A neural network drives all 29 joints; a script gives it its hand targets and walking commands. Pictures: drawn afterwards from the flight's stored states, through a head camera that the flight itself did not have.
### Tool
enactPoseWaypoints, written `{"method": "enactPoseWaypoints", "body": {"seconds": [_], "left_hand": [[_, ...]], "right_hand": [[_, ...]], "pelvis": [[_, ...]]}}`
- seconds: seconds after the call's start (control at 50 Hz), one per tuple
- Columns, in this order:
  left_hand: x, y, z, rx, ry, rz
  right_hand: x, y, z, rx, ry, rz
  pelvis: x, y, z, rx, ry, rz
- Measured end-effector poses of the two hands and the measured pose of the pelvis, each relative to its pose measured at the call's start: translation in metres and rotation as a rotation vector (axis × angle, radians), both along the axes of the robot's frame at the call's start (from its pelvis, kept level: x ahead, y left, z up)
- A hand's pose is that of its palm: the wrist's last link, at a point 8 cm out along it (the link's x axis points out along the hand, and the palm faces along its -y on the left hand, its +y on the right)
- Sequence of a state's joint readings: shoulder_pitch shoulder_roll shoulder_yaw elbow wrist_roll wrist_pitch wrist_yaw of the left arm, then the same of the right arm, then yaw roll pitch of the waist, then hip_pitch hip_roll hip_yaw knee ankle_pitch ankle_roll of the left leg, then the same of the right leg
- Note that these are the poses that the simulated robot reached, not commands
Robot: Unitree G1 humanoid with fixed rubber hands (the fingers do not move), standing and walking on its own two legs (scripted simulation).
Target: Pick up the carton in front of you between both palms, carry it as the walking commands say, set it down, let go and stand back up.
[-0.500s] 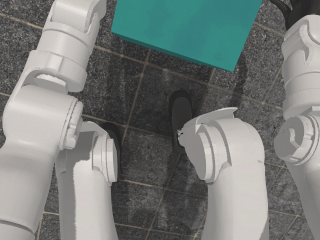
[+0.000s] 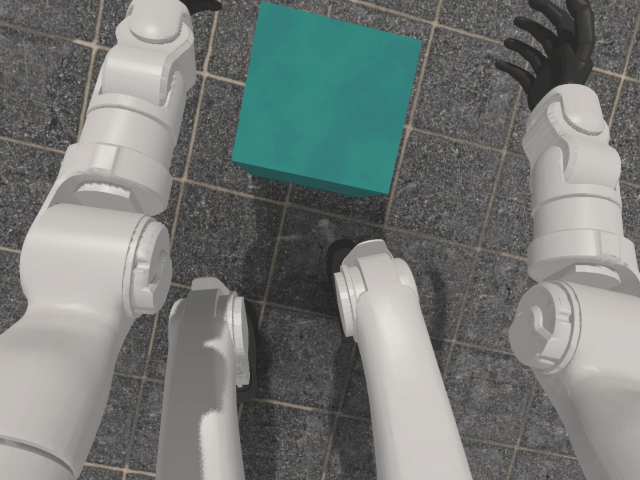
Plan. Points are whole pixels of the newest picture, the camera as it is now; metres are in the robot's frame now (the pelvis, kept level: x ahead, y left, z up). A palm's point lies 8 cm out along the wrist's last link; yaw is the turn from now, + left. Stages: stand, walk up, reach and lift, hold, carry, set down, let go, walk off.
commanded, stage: set down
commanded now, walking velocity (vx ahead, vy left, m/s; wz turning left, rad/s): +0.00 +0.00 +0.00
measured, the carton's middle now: (320, 121) +0.50 -0.11 -0.35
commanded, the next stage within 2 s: let go in 0.46 s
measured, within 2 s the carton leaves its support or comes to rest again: neither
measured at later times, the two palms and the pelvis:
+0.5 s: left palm out of the picture +0.58 +0.04 +0.05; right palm out of the picture +0.44 -0.34 +0.05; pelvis +0.04 +0.00 +0.14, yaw +0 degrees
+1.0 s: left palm out of the picture +0.43 +0.11 +0.15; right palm out of the picture +0.33 -0.30 +0.17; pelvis +0.09 -0.03 +0.25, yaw -2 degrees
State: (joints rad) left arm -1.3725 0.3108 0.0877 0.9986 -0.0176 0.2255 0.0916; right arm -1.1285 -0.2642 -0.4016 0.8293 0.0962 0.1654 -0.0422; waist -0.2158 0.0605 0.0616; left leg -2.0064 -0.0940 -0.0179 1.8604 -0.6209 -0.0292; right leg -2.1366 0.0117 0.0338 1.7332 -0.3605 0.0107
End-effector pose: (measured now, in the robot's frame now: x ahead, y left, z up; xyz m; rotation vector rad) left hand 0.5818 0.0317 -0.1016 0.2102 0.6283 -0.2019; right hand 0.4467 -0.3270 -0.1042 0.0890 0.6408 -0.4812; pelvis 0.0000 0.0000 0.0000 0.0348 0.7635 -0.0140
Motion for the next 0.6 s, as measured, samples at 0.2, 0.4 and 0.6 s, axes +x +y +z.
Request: {"method": "enactPoseWaypoints", "body": {"seconds": [0.2,0.4,0.6], "left_hand": [[-0.001,0.000,0.054,-0.008,-0.003,-0.012],[0.000,0.004,0.121,0.001,0.004,-0.005],[-0.016,0.014,0.169,0.018,0.013,0.031]], "right_hand": [[-0.002,-0.009,0.065,-0.009,0.006,0.008],[-0.005,-0.009,0.125,0.004,-0.003,0.016],[-0.011,-0.004,0.172,-0.011,0.019,0.086]], "pelvis": [[0.018,0.002,0.054,-0.013,0.044,0.001],[0.034,0.000,0.112,0.000,0.041,-0.012],[0.043,-0.010,0.162,0.012,0.002,-0.015]]}}
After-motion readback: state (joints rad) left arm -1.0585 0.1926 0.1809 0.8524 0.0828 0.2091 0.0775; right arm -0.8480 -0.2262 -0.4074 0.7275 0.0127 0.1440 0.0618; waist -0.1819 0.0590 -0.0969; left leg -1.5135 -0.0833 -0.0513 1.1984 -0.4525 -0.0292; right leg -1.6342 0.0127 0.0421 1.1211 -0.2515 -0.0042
